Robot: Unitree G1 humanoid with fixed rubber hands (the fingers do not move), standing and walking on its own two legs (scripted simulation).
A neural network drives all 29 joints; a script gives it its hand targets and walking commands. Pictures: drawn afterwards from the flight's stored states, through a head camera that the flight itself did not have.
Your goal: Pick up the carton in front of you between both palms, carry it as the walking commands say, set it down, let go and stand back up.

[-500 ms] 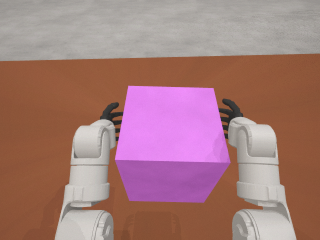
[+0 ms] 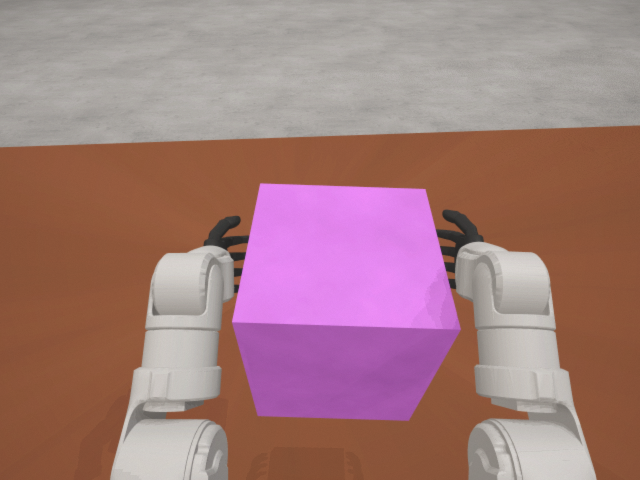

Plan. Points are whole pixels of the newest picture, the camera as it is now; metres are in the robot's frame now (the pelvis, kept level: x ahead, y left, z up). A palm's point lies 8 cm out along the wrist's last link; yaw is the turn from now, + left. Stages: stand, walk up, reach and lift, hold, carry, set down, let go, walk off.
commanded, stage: carry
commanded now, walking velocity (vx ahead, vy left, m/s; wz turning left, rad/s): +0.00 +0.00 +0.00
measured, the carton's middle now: (337, 307) +0.34 +0.00 +0.04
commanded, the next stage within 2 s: none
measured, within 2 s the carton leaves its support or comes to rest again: neither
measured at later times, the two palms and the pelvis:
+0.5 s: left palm (209, 273) +0.34 +0.16 +0.12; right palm (467, 270) +0.34 -0.14 +0.13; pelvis -0.01 +0.00 +0.00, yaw +0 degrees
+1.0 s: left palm (205, 279) +0.33 +0.16 +0.12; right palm (465, 276) +0.33 -0.14 +0.13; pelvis -0.02 +0.01 +0.00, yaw +0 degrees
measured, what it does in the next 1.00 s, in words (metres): stands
